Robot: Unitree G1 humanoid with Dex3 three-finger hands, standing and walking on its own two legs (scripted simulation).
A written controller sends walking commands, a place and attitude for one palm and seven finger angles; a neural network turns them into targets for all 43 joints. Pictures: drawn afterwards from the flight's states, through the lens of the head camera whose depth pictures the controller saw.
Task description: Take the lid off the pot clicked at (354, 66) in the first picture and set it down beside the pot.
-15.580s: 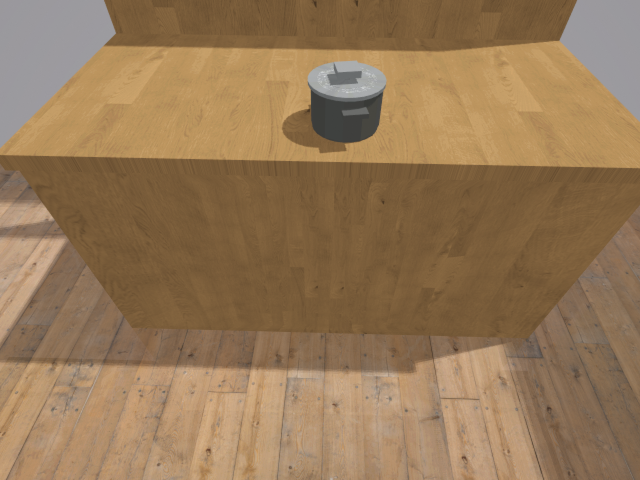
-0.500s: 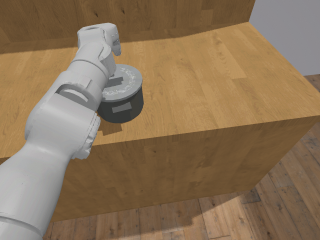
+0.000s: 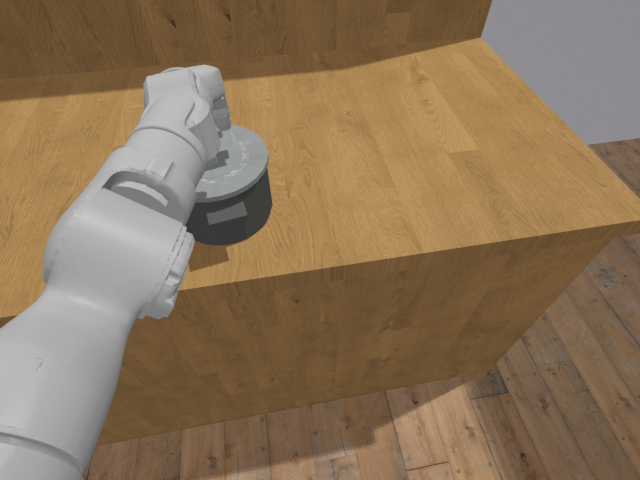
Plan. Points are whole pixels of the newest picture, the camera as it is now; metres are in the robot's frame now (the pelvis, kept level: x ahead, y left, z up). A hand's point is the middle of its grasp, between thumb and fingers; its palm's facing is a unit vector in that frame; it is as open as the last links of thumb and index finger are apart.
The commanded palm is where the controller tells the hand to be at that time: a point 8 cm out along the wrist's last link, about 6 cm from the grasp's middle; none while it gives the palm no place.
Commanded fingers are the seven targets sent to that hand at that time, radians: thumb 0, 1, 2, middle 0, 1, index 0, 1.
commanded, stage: lower the open fingers around the knob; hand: left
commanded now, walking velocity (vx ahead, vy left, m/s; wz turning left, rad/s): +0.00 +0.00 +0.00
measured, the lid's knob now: (207, 147) +0.54 +0.09 +0.13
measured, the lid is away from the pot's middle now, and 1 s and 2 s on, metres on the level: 0.00 0.00 0.00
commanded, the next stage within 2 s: raise the hand to come down again in 0.62 s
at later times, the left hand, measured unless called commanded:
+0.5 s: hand (196, 134) +0.51 +0.09 +0.18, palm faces -0.38 -0.11 -0.92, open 9.9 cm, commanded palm +0.53 +0.09 +0.20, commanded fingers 0.00 -0.19 1.13 -0.65 -0.39 -0.65 -0.39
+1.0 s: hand (207, 143) +0.52 +0.09 +0.15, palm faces -0.32 -0.09 -0.94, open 10.2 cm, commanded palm +0.53 +0.09 +0.21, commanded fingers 0.00 -0.16 1.07 -0.58 -0.53 -0.58 -0.53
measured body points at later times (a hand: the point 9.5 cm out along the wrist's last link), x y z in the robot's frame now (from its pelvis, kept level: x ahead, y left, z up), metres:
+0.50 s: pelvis +0.00 +0.00 -0.01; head +0.05 +0.00 +0.44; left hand +0.52 +0.10 +0.23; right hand -0.03 -0.27 -0.14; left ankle +0.04 +0.09 -0.73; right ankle -0.06 -0.09 -0.73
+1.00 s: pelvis +0.00 +0.01 -0.01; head +0.06 +0.00 +0.44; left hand +0.53 +0.09 +0.21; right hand -0.05 -0.25 -0.14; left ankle +0.04 +0.09 -0.73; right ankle -0.06 -0.09 -0.73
